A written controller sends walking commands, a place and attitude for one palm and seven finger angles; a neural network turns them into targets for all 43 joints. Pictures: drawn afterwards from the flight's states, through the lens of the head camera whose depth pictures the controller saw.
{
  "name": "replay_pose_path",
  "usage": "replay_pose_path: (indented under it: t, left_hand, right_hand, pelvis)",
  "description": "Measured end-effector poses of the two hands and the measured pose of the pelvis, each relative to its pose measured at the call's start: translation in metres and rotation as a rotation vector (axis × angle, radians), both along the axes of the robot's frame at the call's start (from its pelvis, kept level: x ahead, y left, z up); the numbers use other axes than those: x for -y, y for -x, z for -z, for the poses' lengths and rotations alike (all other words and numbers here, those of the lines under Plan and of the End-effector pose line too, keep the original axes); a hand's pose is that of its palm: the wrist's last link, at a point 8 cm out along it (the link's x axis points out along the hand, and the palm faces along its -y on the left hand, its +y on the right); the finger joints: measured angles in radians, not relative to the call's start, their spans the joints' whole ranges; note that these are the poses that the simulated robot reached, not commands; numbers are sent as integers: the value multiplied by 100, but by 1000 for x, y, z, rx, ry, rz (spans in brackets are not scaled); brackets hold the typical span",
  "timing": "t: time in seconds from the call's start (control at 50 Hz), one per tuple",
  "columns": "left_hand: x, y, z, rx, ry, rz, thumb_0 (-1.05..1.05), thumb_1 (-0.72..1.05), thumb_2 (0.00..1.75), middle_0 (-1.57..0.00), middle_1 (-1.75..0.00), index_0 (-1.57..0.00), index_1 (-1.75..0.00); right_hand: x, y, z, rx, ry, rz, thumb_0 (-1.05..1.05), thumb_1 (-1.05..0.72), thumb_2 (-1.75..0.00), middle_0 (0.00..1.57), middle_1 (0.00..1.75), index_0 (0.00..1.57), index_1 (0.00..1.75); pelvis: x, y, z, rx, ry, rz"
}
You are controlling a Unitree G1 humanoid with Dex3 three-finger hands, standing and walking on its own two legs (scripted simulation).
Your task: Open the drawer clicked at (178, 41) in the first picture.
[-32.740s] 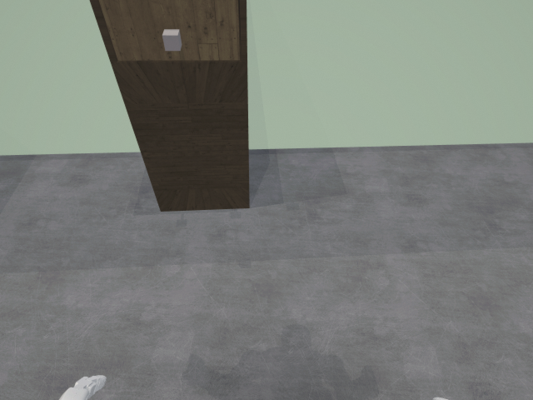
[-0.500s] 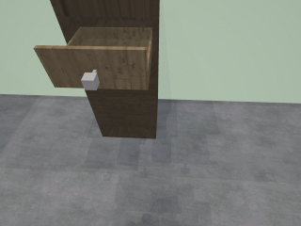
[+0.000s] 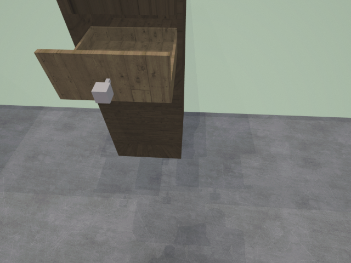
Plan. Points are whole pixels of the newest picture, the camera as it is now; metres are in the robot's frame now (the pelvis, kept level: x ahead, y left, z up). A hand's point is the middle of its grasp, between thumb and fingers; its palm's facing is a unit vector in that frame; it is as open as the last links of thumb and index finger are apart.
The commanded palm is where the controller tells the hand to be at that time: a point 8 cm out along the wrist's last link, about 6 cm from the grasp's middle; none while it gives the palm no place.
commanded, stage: look to check the result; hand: left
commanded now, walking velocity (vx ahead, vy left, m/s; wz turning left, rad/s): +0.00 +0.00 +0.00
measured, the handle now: (105, 88) +0.57 +0.24 +0.07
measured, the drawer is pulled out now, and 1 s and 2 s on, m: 0.26 0.26 0.26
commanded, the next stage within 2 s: stand and wait in 0.08 s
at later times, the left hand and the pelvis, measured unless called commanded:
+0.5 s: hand out of the picture +0.03 +0.17 -0.17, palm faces +0.04 -0.97 -0.22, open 7.3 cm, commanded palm none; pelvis +0.01 +0.00 +0.00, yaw +0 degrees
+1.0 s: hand out of the picture +0.04 +0.17 -0.17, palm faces +0.04 -0.97 -0.22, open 7.3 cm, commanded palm none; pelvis +0.02 -0.01 +0.00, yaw +0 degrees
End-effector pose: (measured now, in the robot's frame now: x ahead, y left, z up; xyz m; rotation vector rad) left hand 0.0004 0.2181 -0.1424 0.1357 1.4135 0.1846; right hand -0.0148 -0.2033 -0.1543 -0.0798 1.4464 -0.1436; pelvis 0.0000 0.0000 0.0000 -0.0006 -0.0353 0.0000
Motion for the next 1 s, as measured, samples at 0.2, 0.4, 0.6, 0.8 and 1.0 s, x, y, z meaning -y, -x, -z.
replay_pose_path:
  t: [0.2,0.4,0.6,0.8,1.0]
  left_hand:
    - [-3,-11,-2,12,-11,7,1,91,90,-20,-30,-20,-30]
    - [-4,-21,-3,19,-18,12,1,92,90,-20,-30,-20,-30]
    - [-2,-25,-4,16,-19,14,1,92,90,-20,-30,-20,-30]
    - [0,-28,-4,14,-20,13,1,92,90,-20,-30,-20,-30]
    - [3,-32,-5,19,-21,15,1,92,90,-20,-30,-20,-30]
  right_hand:
    - [3,-4,0,-7,4,-1,0,-91,-90,20,30,20,30]
    - [5,-9,0,-12,4,-4,0,-91,-90,20,30,20,30]
    - [9,-17,0,-8,7,-7,0,-91,-90,20,30,20,30]
    - [14,-24,-1,-4,12,-11,0,-91,-90,20,30,20,30]
    - [19,-28,-1,0,15,-12,0,-91,-90,20,30,20,30]
  pelvis:
    - [1,-5,0,-5,0,0]
    - [2,-10,-1,-6,-1,0]
    - [4,-14,-1,-8,-2,2]
    - [7,-18,-2,-9,-3,1]
    - [11,-22,-2,-9,-3,1]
